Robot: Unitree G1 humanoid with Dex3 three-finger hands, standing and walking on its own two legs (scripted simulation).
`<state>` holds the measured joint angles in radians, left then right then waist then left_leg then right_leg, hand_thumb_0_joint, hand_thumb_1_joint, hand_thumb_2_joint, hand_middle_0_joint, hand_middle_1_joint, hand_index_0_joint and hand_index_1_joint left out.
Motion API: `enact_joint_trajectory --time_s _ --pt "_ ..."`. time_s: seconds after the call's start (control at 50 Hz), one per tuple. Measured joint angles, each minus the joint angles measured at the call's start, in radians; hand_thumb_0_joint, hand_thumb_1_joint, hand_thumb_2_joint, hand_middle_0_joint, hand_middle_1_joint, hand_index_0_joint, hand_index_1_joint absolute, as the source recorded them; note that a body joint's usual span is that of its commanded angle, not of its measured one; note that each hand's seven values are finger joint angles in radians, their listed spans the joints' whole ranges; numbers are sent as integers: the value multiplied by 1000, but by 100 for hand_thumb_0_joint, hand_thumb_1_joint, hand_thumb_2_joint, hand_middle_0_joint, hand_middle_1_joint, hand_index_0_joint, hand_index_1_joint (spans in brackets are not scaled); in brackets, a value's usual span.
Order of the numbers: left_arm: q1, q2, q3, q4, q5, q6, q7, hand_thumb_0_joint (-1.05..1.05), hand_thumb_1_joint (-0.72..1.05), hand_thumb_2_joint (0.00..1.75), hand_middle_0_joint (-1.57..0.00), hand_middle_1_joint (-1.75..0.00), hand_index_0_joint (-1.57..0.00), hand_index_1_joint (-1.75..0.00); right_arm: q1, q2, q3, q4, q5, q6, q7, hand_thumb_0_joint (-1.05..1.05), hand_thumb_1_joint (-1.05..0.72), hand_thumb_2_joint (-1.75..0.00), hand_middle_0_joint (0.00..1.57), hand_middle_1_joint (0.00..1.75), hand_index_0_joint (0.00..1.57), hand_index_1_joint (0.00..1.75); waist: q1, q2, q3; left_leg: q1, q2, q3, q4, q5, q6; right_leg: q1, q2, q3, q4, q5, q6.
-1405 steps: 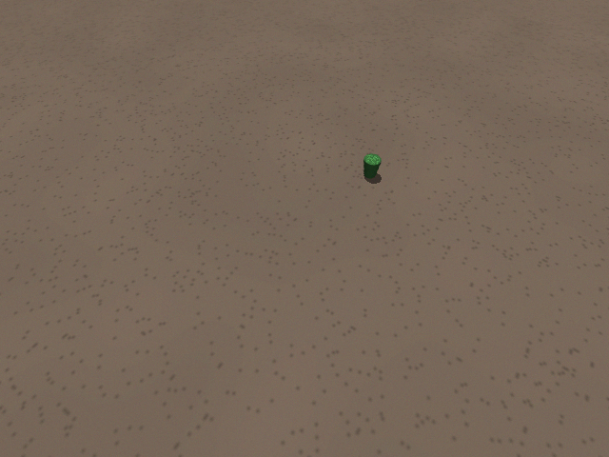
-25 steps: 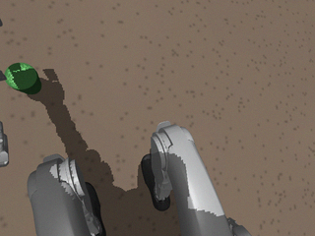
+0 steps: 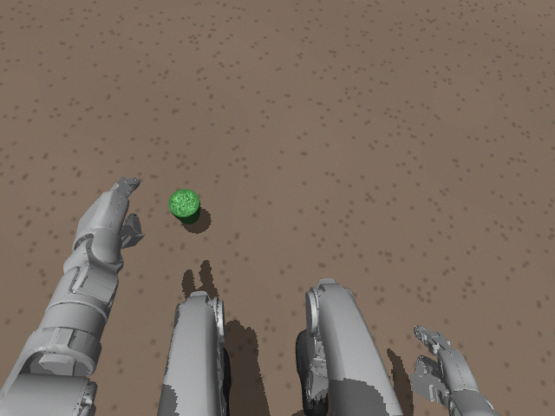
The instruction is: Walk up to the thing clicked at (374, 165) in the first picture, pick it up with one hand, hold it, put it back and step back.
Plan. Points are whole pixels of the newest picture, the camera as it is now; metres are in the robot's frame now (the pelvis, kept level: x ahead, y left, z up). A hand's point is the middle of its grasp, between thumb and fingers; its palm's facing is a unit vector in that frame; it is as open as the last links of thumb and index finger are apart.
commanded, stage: home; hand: left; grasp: from above
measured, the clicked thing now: (187, 209) +0.57 +0.19 -0.47
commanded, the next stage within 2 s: none
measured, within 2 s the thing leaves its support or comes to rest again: neither
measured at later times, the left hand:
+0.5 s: hand (93, 285) +0.28 +0.18 +0.08, palm faces +0.08 -0.97 -0.23, open 7.4 cm
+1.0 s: hand (29, 337) +0.23 +0.19 +0.15, palm faces +0.12 -0.97 -0.20, open 7.4 cm
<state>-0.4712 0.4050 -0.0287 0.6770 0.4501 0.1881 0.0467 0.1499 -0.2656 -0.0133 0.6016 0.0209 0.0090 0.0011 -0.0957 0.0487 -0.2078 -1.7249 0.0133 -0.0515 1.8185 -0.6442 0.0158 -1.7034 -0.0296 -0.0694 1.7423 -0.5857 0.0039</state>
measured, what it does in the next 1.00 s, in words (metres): rises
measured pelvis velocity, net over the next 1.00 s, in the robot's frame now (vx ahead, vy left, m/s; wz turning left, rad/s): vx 0.08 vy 0.00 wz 0.06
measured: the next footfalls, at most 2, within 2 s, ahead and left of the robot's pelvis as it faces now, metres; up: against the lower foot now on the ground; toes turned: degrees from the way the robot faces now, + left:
none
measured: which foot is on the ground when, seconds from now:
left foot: down 0.00-1.00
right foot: down 0.00-1.00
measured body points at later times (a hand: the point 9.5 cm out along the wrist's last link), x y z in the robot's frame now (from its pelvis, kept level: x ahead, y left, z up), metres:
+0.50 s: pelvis +0.05 +0.00 +0.17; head +0.12 +0.01 +0.61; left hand +0.27 +0.23 +0.10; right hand +0.21 -0.24 +0.08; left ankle +0.07 +0.11 -0.48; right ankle +0.09 -0.13 -0.48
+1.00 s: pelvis +0.08 +0.00 +0.20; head +0.11 +0.01 +0.65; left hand +0.22 +0.24 +0.17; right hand +0.27 -0.23 +0.14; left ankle +0.07 +0.11 -0.48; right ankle +0.09 -0.13 -0.48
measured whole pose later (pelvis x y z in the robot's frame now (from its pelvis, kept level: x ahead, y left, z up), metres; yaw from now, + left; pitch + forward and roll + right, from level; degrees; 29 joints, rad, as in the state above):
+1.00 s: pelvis +0.08 +0.00 +0.20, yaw +4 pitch +10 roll -3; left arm 0.50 0.23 0.03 -0.11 -0.06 0.43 0.02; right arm 0.26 -0.22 0.04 0.52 0.01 -0.21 -0.18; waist -0.03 0.05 -0.15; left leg -0.68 0.02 -0.05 1.00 -0.51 0.01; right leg -0.65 -0.01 -0.08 0.92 -0.45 0.01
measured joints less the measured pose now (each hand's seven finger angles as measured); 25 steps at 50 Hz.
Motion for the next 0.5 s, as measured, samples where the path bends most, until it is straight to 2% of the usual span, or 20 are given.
enact_joint_trajectory --time_s 0.14,0.28,0.38,0.5 --pt "173 -81 12 -105 -169 39 48 1 88 90 -21 -31 -21 -31 -27 21 20 -2 15 -56 -42 0 -91 -89 20 30 20 30 12 -12 7 222 -1 0 -177 29 -8 220 1 -4 -169 22 -5" --pt "351 -126 33 -244 -344 86 60 1 89 89 -21 -30 -21 -30 -13 44 37 -3 17 -86 -78 1 -91 -89 20 30 20 30 17 -21 31 440 5 3 -354 61 -12 436 10 -4 -343 53 -7" --pt "489 -152 49 -356 -432 133 59 1 90 89 -21 -30 -21 -30 24 51 52 -14 20 -101 -109 1 -91 -89 20 30 20 30 19 -20 43 598 9 6 -488 88 -13 595 16 -3 -480 81 -5" --pt "652 -179 66 -492 -496 182 48 1 90 90 -20 -30 -20 -30 81 53 64 -37 17 -123 -145 1 -91 -89 20 30 20 30 25 -13 50 779 12 7 -638 117 -12 780 21 -4 -636 112 -2"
